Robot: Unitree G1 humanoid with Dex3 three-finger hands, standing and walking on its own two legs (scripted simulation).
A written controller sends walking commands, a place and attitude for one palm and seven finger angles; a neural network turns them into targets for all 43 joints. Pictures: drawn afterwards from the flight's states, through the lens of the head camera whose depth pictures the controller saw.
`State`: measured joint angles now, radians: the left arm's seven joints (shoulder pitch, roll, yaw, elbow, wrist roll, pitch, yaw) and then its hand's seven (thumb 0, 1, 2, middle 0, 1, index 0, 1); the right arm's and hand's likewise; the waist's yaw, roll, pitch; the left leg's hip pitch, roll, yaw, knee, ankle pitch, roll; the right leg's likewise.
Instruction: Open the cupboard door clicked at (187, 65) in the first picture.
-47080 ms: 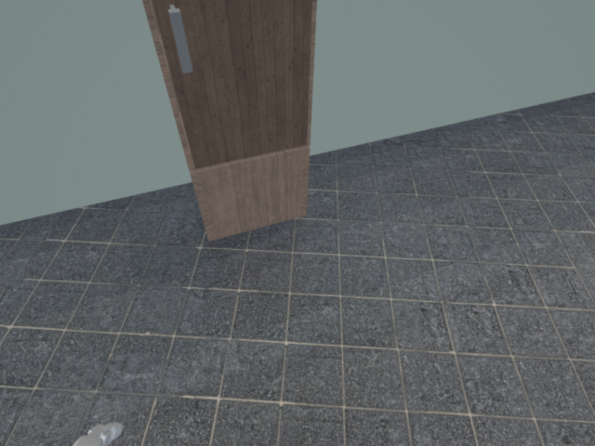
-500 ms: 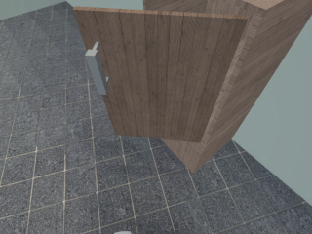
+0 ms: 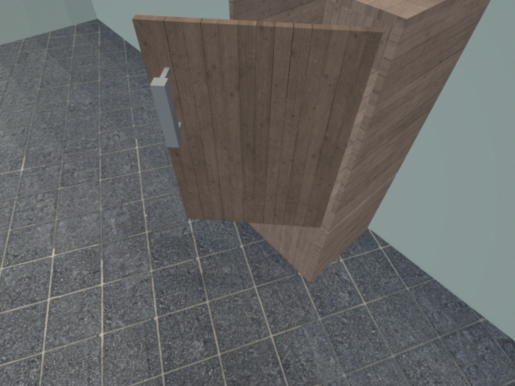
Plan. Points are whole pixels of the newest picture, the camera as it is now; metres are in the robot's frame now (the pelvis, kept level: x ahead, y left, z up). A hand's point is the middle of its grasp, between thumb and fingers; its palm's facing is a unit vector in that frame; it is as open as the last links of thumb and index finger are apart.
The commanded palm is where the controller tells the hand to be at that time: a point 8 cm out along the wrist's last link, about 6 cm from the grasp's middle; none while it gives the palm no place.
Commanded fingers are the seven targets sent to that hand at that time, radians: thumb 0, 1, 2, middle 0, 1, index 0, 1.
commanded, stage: come to a stop and stand still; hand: left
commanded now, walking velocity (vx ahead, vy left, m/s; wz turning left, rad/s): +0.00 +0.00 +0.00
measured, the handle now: (170, 108) +0.59 +0.21 +0.09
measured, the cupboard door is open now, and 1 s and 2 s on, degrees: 44 44 44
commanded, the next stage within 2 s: look again from close up in 0.40 s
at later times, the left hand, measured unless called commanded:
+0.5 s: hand out of the picture -0.05 +0.14 -0.18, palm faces +0.04 -0.99 -0.13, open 7.4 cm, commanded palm none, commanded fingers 0.00 0.90 0.90 -0.20 -0.30 -0.20 -0.30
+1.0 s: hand out of the picture -0.02 +0.20 -0.18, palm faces +0.03 -0.98 -0.21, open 7.4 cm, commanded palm none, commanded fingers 0.00 0.90 0.90 -0.20 -0.30 -0.20 -0.30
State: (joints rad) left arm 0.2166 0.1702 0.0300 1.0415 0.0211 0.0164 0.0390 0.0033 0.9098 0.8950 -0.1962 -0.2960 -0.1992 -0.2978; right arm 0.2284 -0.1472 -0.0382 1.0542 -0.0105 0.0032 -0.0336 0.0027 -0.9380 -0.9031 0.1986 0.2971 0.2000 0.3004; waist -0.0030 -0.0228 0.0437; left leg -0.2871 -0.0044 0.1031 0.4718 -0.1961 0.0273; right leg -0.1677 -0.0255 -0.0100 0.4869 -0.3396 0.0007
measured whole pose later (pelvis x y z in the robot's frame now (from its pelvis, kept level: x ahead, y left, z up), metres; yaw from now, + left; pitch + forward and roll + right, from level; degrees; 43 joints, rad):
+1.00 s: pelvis -0.03 +0.01 +0.00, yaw +1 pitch -1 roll -1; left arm 0.32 0.19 0.00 1.02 0.03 -0.01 0.04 0.00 0.90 0.89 -0.20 -0.30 -0.20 -0.30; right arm 0.26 -0.17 -0.01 1.02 -0.02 -0.02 -0.01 0.00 -0.92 -0.90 0.20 0.30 0.20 0.30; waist 0.00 -0.02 0.01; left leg -0.31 0.00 0.08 0.49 -0.16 0.05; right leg -0.18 -0.02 -0.03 0.50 -0.30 0.01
